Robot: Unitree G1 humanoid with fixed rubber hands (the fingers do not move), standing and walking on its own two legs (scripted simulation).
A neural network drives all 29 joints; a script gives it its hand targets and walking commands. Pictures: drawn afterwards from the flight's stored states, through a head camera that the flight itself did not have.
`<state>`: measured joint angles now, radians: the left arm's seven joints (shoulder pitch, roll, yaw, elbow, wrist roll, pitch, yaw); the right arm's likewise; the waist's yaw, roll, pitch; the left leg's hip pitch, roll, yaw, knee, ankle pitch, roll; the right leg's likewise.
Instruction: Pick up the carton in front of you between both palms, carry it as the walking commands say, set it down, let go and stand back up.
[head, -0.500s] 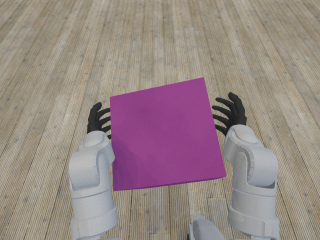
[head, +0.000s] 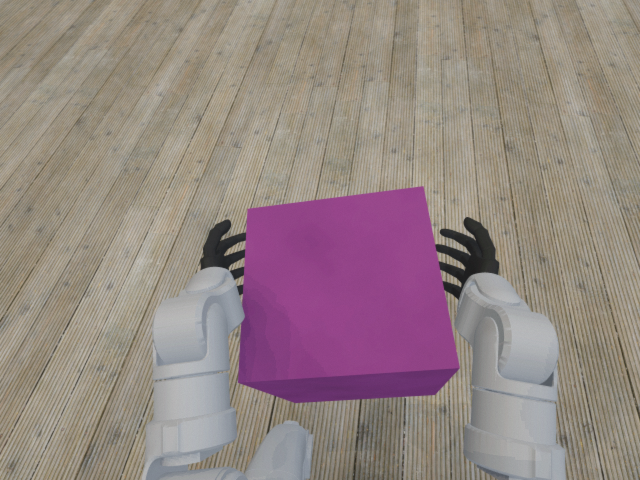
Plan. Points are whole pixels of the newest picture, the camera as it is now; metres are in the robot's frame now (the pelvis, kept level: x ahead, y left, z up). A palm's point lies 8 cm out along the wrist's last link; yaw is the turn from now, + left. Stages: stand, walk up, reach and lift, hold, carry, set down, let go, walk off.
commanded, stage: carry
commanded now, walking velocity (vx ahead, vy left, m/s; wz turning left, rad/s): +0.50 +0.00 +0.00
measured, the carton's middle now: (349, 310) +0.34 +0.02 -0.04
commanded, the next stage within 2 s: none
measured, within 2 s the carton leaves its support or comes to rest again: neither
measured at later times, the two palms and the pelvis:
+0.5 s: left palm (300, 64) +0.66 +0.11 +0.12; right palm (509, 66) +0.64 -0.18 +0.12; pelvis +0.35 -0.02 +0.03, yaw -3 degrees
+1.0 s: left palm out of the picture +0.91 +0.07 +0.13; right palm out of the picture +0.91 -0.22 +0.13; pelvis +0.67 -0.08 +0.03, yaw +0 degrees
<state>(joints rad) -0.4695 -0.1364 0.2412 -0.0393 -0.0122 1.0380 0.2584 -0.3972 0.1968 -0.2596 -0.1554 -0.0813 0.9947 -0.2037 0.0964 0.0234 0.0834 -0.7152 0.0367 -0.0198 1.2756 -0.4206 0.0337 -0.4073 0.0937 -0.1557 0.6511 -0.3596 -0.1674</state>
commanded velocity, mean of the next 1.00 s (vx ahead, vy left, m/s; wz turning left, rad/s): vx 0.50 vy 0.00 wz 0.00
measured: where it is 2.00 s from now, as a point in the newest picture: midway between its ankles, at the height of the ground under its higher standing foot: (385, 159)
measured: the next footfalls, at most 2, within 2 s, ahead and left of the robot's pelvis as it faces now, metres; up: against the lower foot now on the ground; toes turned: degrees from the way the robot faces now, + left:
left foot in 0.22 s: +0.34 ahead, +0.08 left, +0.00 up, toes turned +5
right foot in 0.62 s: +0.58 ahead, -0.18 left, +0.00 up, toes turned -12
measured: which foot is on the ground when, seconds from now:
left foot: up 0.00-0.20, down 0.22-0.64, up 0.66-1.00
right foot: down 0.00-0.22, up 0.24-0.60, down 0.62-1.00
